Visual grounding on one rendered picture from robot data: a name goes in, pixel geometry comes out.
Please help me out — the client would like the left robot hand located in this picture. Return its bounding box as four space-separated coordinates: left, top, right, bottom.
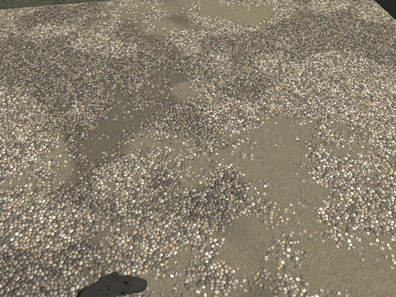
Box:
76 272 147 297

